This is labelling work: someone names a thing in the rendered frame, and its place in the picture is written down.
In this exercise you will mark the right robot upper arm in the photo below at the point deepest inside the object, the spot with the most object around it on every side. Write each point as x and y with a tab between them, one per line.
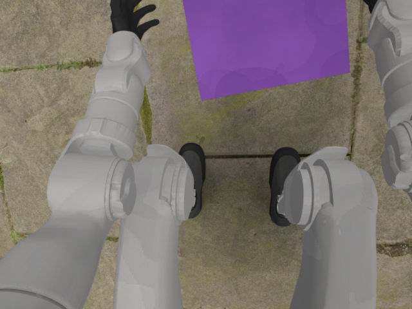
397	157

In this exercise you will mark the left robot forearm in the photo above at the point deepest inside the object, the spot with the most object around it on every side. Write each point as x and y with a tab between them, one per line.
109	122

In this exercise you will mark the carton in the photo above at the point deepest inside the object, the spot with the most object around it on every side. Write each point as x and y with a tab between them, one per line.
246	45

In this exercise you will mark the right robot hand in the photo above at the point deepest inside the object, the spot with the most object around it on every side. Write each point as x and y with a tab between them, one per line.
371	4

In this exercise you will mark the robot right foot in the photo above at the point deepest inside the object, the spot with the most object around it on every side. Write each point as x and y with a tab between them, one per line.
283	162

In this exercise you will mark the robot left foot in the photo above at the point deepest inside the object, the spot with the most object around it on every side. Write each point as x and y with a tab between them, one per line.
194	156

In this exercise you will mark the right robot forearm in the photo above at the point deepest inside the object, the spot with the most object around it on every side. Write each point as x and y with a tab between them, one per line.
390	39

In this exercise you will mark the left robot hand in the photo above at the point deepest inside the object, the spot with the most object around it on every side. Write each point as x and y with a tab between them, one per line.
124	19

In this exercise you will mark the robot foot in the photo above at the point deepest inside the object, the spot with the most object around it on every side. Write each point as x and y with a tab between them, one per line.
194	156
283	162

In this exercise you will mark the left robot upper arm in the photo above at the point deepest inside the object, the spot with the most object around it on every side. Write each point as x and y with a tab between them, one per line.
55	266

